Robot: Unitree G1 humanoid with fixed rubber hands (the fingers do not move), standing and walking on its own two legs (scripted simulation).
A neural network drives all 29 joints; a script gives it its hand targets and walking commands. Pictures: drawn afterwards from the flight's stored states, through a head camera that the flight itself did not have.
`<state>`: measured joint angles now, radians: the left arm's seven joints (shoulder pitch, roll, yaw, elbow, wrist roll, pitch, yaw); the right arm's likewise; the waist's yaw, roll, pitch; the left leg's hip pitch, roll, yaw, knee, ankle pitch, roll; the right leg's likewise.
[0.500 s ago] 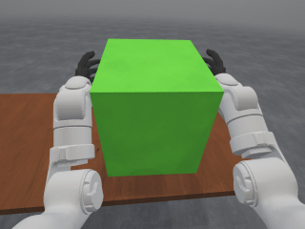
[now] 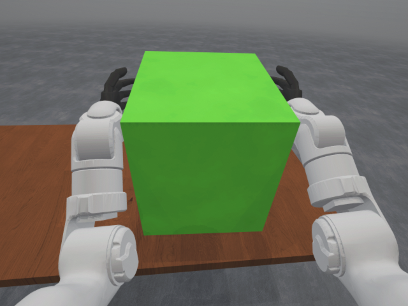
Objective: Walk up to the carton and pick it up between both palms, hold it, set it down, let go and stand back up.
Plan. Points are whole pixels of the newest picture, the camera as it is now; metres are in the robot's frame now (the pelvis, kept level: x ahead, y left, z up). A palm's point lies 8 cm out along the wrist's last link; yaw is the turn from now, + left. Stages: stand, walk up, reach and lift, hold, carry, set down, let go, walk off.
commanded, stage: hold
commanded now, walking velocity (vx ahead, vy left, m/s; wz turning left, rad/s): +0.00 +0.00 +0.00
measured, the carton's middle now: (202, 139) +0.38 +0.02 +0.22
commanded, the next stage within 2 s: none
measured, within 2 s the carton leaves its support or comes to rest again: neither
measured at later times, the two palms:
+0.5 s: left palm (112, 109) +0.36 +0.18 +0.29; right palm (289, 106) +0.38 -0.14 +0.30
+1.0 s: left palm (113, 109) +0.36 +0.18 +0.29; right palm (290, 106) +0.38 -0.14 +0.30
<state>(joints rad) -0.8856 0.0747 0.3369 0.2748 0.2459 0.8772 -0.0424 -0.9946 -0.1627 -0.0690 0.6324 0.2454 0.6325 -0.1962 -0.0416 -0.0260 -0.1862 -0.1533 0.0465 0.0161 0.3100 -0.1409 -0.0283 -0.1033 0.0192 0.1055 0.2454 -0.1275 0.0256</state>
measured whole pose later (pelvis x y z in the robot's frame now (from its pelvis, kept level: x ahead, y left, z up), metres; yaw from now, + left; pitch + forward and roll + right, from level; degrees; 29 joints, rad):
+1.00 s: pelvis +0.00 +0.00 +0.00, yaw +0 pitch -1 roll -1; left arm -0.89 0.07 0.34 0.28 0.25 0.88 -0.04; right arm -0.99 -0.16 -0.07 0.63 0.25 0.64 -0.20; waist -0.04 -0.03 -0.19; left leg -0.15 0.05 0.02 0.31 -0.14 -0.03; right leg -0.10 0.02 0.11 0.24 -0.13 0.03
